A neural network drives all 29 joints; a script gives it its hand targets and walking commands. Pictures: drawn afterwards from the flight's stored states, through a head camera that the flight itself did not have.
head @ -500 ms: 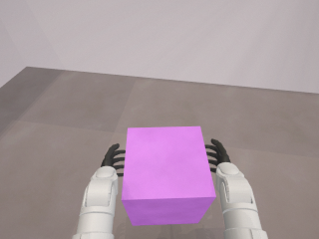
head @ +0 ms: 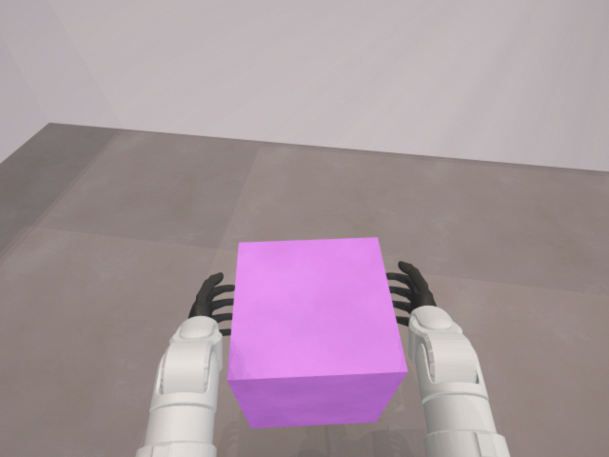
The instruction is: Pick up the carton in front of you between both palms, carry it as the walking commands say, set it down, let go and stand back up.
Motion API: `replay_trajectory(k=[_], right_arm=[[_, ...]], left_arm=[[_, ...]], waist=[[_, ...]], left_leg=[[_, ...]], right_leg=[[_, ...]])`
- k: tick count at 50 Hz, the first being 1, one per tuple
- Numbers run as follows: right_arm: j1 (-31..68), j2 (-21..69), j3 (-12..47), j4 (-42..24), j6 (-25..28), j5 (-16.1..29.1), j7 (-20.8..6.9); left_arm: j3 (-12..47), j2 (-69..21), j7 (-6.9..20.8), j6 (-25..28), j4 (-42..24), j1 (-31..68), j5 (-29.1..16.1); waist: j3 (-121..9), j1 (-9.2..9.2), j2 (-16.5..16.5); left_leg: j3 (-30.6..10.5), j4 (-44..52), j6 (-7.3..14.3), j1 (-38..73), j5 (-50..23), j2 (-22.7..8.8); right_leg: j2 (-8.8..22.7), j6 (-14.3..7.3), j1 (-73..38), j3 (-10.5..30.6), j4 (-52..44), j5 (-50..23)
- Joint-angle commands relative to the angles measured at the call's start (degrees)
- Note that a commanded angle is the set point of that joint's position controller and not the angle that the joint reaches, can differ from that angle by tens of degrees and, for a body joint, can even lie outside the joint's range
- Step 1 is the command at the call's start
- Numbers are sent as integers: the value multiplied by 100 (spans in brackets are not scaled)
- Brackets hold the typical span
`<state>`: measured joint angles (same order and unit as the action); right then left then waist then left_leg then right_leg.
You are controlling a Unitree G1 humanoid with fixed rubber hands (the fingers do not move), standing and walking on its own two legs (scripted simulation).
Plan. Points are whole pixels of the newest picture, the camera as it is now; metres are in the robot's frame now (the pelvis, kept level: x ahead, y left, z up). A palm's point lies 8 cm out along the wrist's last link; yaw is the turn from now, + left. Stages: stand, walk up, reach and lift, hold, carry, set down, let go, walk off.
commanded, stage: carry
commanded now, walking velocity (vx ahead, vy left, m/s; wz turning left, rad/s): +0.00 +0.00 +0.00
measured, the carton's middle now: (311, 337) +0.31 +0.00 -0.07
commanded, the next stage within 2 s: hold in 0.68 s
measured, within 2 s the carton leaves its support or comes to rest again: neither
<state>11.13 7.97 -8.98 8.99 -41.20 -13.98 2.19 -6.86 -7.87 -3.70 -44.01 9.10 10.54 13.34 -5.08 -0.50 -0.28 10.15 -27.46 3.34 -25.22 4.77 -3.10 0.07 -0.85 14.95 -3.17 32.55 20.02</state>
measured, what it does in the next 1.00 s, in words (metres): stands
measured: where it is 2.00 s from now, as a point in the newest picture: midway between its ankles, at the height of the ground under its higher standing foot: outside the picture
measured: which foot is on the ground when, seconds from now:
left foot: down 0.00-1.00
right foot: down 0.00-1.00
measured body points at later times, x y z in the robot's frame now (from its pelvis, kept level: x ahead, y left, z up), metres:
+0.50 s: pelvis +0.01 -0.01 +0.00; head +0.00 +0.00 +0.45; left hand +0.30 +0.14 +0.02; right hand +0.31 -0.16 +0.03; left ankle +0.11 +0.09 -0.73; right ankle -0.03 -0.11 -0.73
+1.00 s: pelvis +0.01 +0.00 +0.01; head -0.01 +0.02 +0.46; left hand +0.30 +0.13 +0.02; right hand +0.29 -0.17 +0.03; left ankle +0.11 +0.10 -0.73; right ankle -0.03 -0.11 -0.73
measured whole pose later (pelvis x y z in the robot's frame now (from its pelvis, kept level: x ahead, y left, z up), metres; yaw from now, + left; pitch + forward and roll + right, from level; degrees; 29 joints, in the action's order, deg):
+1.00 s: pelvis +0.01 +0.00 +0.01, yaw -3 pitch -6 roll +1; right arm 9.8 7.7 -9.4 12.9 -35.7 -11.6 3.0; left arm -4.8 -7.5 -5.4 -42.1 7.9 7.5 12.6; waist 3.2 0.2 3.6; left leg 6.4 -23.9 1.6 -12.0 5.9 -1.0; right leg -0.2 -1.1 2.0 0.0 27.5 19.4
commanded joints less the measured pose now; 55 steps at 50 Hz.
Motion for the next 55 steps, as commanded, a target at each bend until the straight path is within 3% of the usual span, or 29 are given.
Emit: replay_trajectory(k=[1,4,5,6,10,15,17,21,24,28,30,32,34,35,37,38,39,40,41,43,44,46,47,48,49,52,53,54,55], right_arm=[[2451,5046,3136,-634,190,1477,-1358],[2103,5263,2935,-21,117,1457,-1383],[2183,5104,3027,-359,191,1457,-1381],[2311,5170,3179,-418,206,1470,-1375],[2323,5233,3102,-255,166,1421,-1405],[2151,5196,3125,-213,182,1409,-1392],[2436,5131,3101,-458,178,1371,-1383],[2275,5266,3004,-266,148,1487,-1431],[2385,5387,3287,-570,186,1580,-1410],[2152,5231,3000,-144,184,1376,-1449],[2494,5397,3265,-621,201,1602,-1454],[2655,5327,3180,-435,201,1580,-1476],[2306,5249,3130,-334,161,1524,-1451],[2169,5436,3210,-423,403,1574,-1397],[1830,5127,3012,-251,531,1424,-1326],[1658,5052,3013,-13,612,1320,-1311],[1749,4953,2999,-585,728,1287,-1271],[1795,4873,2858,-289,683,1062,-1206],[1748,4929,2972,-279,697,1216,-1196],[2100,5014,2978,-15,700,1428,-1246],[2192,4889,3101,-169,717,1495,-1231],[2071,4933,3026,182,669,1516,-1221],[2390,4645,2882,84,746,1543,-1208],[2632,4832,3003,65,786,1504,-1264],[2424,4947,3024,9,781,1559,-1278],[2404,4776,3149,-245,797,1662,-1230],[2079,4608,2887,-95,681,1489,-1177],[1924,4633,2701,376,617,1334,-1151],[2009,4563,2823,10,668,1295,-1191]], left_arm=[[3189,-5322,1438,402,-650,2796,-1562],[3145,-5147,1424,478,-983,2926,-1559],[3106,-5142,1415,503,-989,2900,-1589],[3222,-5096,1442,540,-988,3101,-1646],[3135,-5107,1439,462,-883,2749,-1465],[3266,-5234,1488,559,-1006,3112,-1773],[2924,-5179,1420,406,-535,2375,-1320],[3076,-5206,1423,455,-840,2979,-1499],[3446,-5468,1457,507,-1127,3319,-1826],[3063,-5158,1463,405,-573,2659,-1440],[3134,-5326,1469,447,-787,2788,-1555],[3023,-5297,1471,411,-565,2606,-1389],[3118,-5275,1475,396,-666,2548,-1446],[3167,-5482,1419,554,-887,2283,-1658],[3184,-5113,1362,697,-1000,2493,-1777],[3193,-5132,1290,745,-1140,2421,-1577],[3341,-4996,1318,817,-1197,2236,-1673],[3325,-5143,1339,756,-1176,2552,-1663],[3295,-4996,1337,775,-1128,2479,-1709],[3344,-4891,1219,693,-861,2390,-1481],[3228,-4660,1187,734,-1211,2640,-1479],[3411,-4591,1106,686,-1366,2593,-1606],[3044,-4512,1120,671,-823,2296,-1348],[3103,-4669,1111,688,-1080,2351,-1343],[3180,-4688,1105,734,-1141,2655,-1416],[3457,-4826,1137,695,-1200,2513,-1543],[3076,-4562,1117,634,-1081,2215,-1468],[3328,-4597,1145,651,-869,2444,-1501],[3253,-4723,1166,668,-1166,2590,-1517]], waist=[[-1590,44,-89],[-1094,42,-210],[-1423,45,-222],[-1432,61,85],[-1393,89,-97],[-1611,38,348],[-1488,37,191],[-1598,42,-314],[-1467,40,156],[-1543,47,-109],[-1794,74,287],[-1447,71,-68],[-1557,19,-237],[-1243,50,811],[-978,119,493],[-1220,150,112],[-1491,33,470],[-1436,335,246],[-1218,305,286],[-738,-37,54],[-633,76,-159],[-489,-190,371],[-27,-54,102],[-417,-397,324],[-503,-118,160],[-842,22,135],[-548,-86,269],[-541,167,55],[-552,29,18]], left_leg=[[-980,311,9,1593,-279,-621],[-1080,540,-71,1412,447,-680],[-1070,450,-81,1551,618,-730],[-1205,493,-76,1502,722,-741],[-789,103,-120,1721,-317,-635],[-812,0,50,1380,-371,-580],[-728,-92,35,1490,-649,-638],[-760,97,-54,1638,-412,-573],[-893,103,-47,1530,-107,-701],[-841,90,-35,1529,-617,-611],[-979,38,29,1651,-513,-715],[-942,155,-37,1608,155,-657],[-881,264,-71,1590,-41,-609],[-1784,135,-29,3918,-1434,786],[-1770,-53,-32,4385,-1660,601],[-1739,-70,-131,4240,-2073,612],[-1702,-94,-226,4486,-2266,614],[-1625,15,-271,3926,-1658,656],[-1664,-44,-237,4153,-1551,696],[-1593,49,-251,4259,-1136,699],[-1522,-47,-251,4218,-924,779],[-1552,-23,-249,4315,-714,650],[-1482,51,-286,4254,-427,760],[-1637,75,-180,4203,-746,645],[-1507,-38,-242,4466,-866,671],[-1475,-149,-312,4962,-1003,673],[-1440,29,-359,5122,-760,643],[-1554,75,-363,4637,-747,602],[-1422,10,-402,4904,-647,592]], right_leg=[[529,-222,277,452,-492,-461],[596,-366,662,613,-777,-259],[580,-330,375,570,-751,-327],[560,-290,246,564,-730,-330],[679,-324,504,636,-781,-1066],[776,-190,-42,640,-626,-1553],[693,-270,188,659,-582,-1681],[601,-250,260,619,-535,-1102],[684,-324,274,657,-708,-736],[777,-317,260,703,-578,-1274],[593,-290,96,569,-602,-1110],[589,-309,314,579,-716,-614],[608,-262,295,526,-661,-661],[-73,-185,670,1362,-1283,-2497],[-120,-413,1113,1343,-1282,-1714],[-110,-328,775,1383,-1231,-2352],[-256,-258,502,1301,-1220,-2151],[-248,-280,191,1222,-1232,-2253],[-185,-291,539,1315,-1249,-1885],[-147,-403,934,1280,-1485,-1170],[-76,-412,1091,1279,-1562,-812],[-79,-366,1310,1196,-1538,-628],[-91,-349,1367,1120,-1643,-455],[-120,-293,1253,1072,-1534,-617],[-78,-312,1412,1184,-1528,-800],[7,-307,1480,1283,-1644,-934],[-28,-306,1604,1134,-1697,-757],[-82,-373,1269,1249,-1613,-705],[-33,-352,1365,1197,-1730,-561]])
